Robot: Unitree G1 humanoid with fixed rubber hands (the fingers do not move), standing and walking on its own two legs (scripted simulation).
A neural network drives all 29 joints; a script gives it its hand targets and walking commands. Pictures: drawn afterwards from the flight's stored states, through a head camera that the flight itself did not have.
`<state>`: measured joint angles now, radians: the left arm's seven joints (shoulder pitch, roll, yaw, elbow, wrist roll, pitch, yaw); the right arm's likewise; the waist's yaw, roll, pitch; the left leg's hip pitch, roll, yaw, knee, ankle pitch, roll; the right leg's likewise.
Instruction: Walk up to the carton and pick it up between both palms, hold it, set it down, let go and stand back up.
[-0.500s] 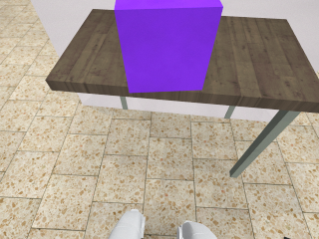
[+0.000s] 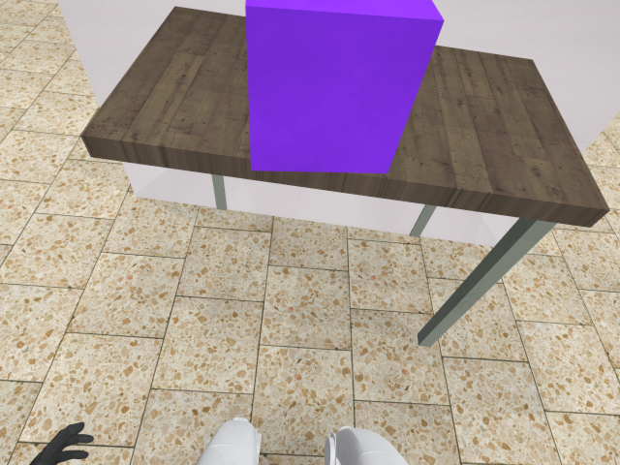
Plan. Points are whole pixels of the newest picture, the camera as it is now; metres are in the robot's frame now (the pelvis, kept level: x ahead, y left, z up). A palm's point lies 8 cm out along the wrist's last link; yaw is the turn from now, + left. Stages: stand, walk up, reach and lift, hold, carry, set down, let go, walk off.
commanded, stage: walk up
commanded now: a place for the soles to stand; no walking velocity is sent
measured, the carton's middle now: (321, 52) +0.68 +0.02 +0.16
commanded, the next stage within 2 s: none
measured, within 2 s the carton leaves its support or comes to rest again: neither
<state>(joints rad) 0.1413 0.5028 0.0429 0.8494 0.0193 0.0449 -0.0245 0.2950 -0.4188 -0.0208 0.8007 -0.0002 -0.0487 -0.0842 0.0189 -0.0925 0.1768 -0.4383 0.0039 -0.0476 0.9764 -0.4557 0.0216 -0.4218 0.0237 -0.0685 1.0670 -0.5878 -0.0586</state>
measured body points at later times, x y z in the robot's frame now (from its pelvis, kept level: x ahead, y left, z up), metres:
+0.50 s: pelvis -0.03 +0.00 +0.00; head +0.02 +0.01 +0.45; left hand +0.04 +0.32 -0.12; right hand +0.05 -0.33 -0.10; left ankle +0.00 +0.13 -0.67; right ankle +0.01 -0.09 -0.68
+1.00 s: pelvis -0.02 -0.02 +0.00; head +0.02 +0.01 +0.45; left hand +0.08 +0.31 -0.12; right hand +0.05 -0.36 -0.08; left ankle +0.00 +0.12 -0.67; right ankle +0.01 -0.09 -0.68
